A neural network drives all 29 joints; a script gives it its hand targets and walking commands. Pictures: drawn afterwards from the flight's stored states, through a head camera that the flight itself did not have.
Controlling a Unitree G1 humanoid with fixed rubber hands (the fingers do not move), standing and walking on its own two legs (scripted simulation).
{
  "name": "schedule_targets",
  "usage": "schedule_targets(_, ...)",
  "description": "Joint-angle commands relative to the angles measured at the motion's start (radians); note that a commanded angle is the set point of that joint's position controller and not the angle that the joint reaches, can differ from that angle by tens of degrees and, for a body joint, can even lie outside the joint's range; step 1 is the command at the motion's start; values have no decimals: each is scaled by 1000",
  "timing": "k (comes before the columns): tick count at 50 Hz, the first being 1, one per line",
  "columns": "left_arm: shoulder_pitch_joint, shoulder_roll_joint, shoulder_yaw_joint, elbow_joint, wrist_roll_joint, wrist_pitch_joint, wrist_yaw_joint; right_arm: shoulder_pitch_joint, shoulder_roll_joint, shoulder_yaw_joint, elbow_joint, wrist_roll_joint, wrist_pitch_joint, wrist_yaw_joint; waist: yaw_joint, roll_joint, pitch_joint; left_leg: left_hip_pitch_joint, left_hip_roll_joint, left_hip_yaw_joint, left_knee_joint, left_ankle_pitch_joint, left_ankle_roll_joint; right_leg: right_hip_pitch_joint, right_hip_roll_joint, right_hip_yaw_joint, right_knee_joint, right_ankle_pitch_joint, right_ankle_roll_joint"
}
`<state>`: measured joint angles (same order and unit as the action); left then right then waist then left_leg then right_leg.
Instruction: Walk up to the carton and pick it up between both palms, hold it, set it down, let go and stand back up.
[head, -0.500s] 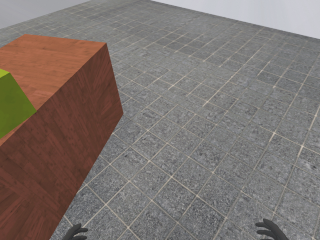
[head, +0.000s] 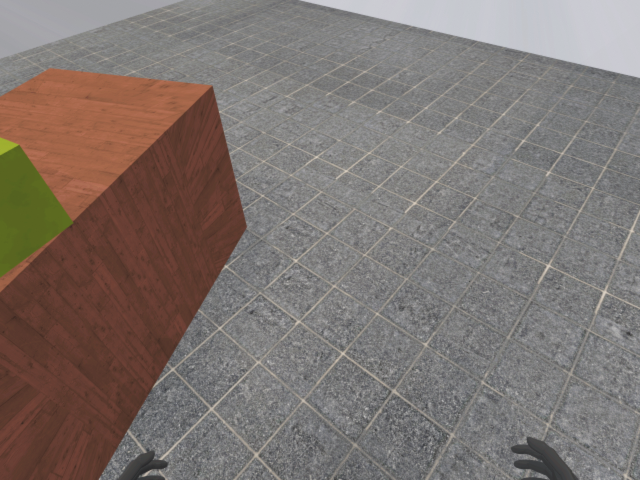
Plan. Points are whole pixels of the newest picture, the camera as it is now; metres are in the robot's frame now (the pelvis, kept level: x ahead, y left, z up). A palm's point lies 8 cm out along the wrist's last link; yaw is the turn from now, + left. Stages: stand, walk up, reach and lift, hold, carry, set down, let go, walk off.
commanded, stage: stand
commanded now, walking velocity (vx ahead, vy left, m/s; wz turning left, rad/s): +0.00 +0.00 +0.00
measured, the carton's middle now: out of the picture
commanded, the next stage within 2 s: walk up in 0.62 s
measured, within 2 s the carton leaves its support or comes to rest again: neither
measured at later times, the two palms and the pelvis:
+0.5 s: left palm out of the picture +0.12 +0.28 -0.09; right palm out of the picture +0.13 -0.27 -0.08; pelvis +0.00 +0.00 +0.00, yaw +0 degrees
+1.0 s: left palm out of the picture +0.09 +0.32 -0.09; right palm out of the picture +0.14 -0.26 -0.07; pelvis +0.00 +0.02 +0.00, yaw +6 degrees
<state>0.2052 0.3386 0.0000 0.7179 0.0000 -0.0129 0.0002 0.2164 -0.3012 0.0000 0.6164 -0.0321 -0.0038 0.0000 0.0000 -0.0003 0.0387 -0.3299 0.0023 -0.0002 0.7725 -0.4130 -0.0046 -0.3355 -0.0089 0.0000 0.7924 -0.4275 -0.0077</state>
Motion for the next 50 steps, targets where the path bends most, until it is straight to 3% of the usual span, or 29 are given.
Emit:
schedule_targets(1, -101, 227, 72, -46, 18, -47, 9, -60, -258, -84, -23, 4, -52, -9, 1, 35, -40, 20, 96, -97, -126, 249, 94, -23, -84, 134, -164, 284, -87)
schedule_targets(2, -104, 218, 76, -44, 29, -47, 18, -62, -199, -85, -15, 11, -58, -6, -12, -36, -60, 31, 98, -101, -147, 232, 86, -10, -85, 134, -160, 277, -84)
schedule_targets(4, -77, 249, 77, -58, 23, -56, 16, -68, -246, -95, -16, 14, -47, -14, -2, -38, -83, 28, 79, -89, -118, 254, 89, 7, -73, 114, -145, 277, -82)
schedule_targets(5, -74, 208, 67, -46, 19, -52, 19, -94, -237, -78, -9, 5, -50, -15, 12, 44, -89, 24, 112, -88, -108, 285, 95, -21, -85, 146, -128, 285, -92)
schedule_targets(7, -64, 197, 55, -40, 22, -49, 13, -81, -247, -87, -10, 7, -63, -10, 29, 11, -60, -28, 98, -109, -124, 235, 95, 40, -85, 123, -146, 277, -98)
schedule_targets(8, -87, 222, 70, -51, 13, -55, 11, -80, -256, -95, -14, 21, -63, -5, 8, -8, -89, 18, 77, -77, -119, 240, 79, -5, -82, 134, -144, 289, -94)
schedule_targets(10, -57, 211, 70, -53, 18, -60, 12, -42, -238, -91, 8, 16, -60, -11, 15, -37, -123, 25, 108, -97, -123, 283, 90, 37, -70, 109, -125, 322, -81)
schedule_targets(13, -62, 221, 75, -39, 20, -49, 14, -92, -270, -87, 2, 14, -60, -11, 12, 66, -46, 18, 109, -113, -134, 300, 82, -29, -87, 143, -132, 271, -96)
schedule_targets(14, -37, 198, 65, -41, 14, -58, 16, -58, -252, -84, 18, 8, -60, -14, 27, -28, -69, 37, 98, -104, -132, 289, 92, 12, -75, 120, -152, 275, -92)
schedule_targets(15, -37, 238, 66, -13, 15, -57, 13, -81, -247, -85, -4, 11, -57, -9, 7, 43, -42, 44, 106, -105, -132, 313, 85, -16, -79, 129, -147, 340, -87)
schedule_targets(17, -85, 220, 70, -44, 16, -55, 19, -80, -211, -72, -4, 17, -67, -9, 20, -51, -109, 36, 107, -119, -120, 310, 103, 38, -78, 116, -128, 358, -99)
schedule_targets(18, -97, 244, 76, -37, 26, -49, 20, -52, -239, -82, 14, 13, -68, -12, -19, 0, -59, 28, 102, -99, -131, 305, 89, -12, -84, 149, -138, 361, -99)
schedule_targets(19, -86, 226, 72, -22, 13, -39, 12, -43, -226, -61, 23, 2, -66, -12, 4, 58, -48, 39, 122, -121, -166, 317, 102, -26, -81, 129, -126, 272, -82)
schedule_targets(21, -65, 216, 75, -17, 11, -41, 8, -98, -237, -81, -4, 10, -63, -8, 29, 31, -30, -12, 130, -146, -184, 220, 112, -11, -68, 115, -141, 212, -88)
schedule_targets(24, -86, 229, 80, -21, 21, -54, 10, -104, -281, -94, 10, 4, -62, -14, 19, 42, -19, 2, 99, -114, -189, 106, 85, -28, -67, 142, -193, 138, -84)
schedule_targets(25, -69, 232, 64, -3, 19, -53, 4, -114, -272, -90, 5, 11, -62, -13, 22, -13, 3, -13, 89, -101, -186, 80, 79, -33, -78, 134, -201, 135, -91)
schedule_targets(27, -75, 257, 81, -2, 21, -59, 6, -50, -254, -88, 27, 14, -53, -7, 6, -49, -1, 5, 82, -94, -172, 163, 75, -19, -95, 170, -212, 198, -94)
schedule_targets(30, -72, 225, 68, -3, 20, -60, 5, -66, -267, -96, 34, 24, -58, -12, -4, 0, -88, 55, 88, -83, -100, 236, 73, 10, -105, 173, -199, 307, -102)
schedule_targets(32, -106, 248, 68, 7, 23, -56, 15, -58, -229, -78, 26, 22, -53, -14, -18, -66, -26, 30, 93, -84, -116, 303, 71, -10, -110, 162, -191, 382, -103)
schedule_targets(34, -116, 204, 75, -18, 14, -53, 12, -69, -262, -89, 37, 13, -57, -10, 5, 27, -89, 60, 98, -84, -142, 319, 86, 28, -83, 123, -158, 357, -89)
schedule_targets(38, -110, 247, 68, -13, 24, -46, 21, -56, -223, -76, 25, 22, -55, -6, -20, -5, -49, 28, 104, -100, -145, 248, 89, 8, -86, 159, -171, 300, -99)
schedule_targets(39, -90, 251, 76, 5, 11, -47, 19, -64, -225, -65, 45, 19, -54, -6, 5, 47, -62, 35, 97, -107, -130, 284, 90, 7, -100, 180, -173, 299, -102)
schedule_targets(40, -77, 203, 64, -5, 25, -49, 21, -70, -220, -82, 25, 27, -59, -7, 0, -36, -87, 50, 105, -105, -134, 240, 80, 20, -100, 155, -185, 292, -104)
schedule_targets(41, -11, 335, 133, -52, 24, -77, -2, 28, -315, -112, -6, 24, -27, 45, 74, -63, -115, -210, 55, -199, -44, 116, 137, 325, -153, 137, -177, 123, -115)
schedule_targets(42, 113, 380, 160, -35, 25, -88, 9, -17, -264, -91, -40, 25, -13, 56, 126, -181, -78, -433, 2, -52, 123, 83, 84, 533, -307, 316, -333, 90, -190)
schedule_targets(43, 135, 392, 170, -27, 27, -96, 14, -82, -264, -97, -79, 16, -4, 58, 142, -216, -64, -568, 64, -15, 260, -142, 58, 564, -484, 454, -412, 211, -244)
schedule_targets(45, 41, 365, 159, -75, 20, -98, 16, -79, -312, -113, -72, 13, 11, 68, 97, -94, 82, -553, 131, -60, 357, -111, 44, 361, -499, 398, -471, 157, -251)
schedule_targets(46, 21, 382, 173, -77, 25, -97, 16, -76, -301, -113, -66, 22, 4, 74, 96, -93, 57, -464, 166, -78, 298, -76, 27, 318, -481, 330, -490, 27, -254)
schedule_targets(50, -83, 395, 176, -99, 45, -99, -13, 7, -313, -132, -20, 27, -5, 102, 25, -144, 100, -257, 149, 19, 107, -28, 23, 106, -385, 98, -473, -61, -204)
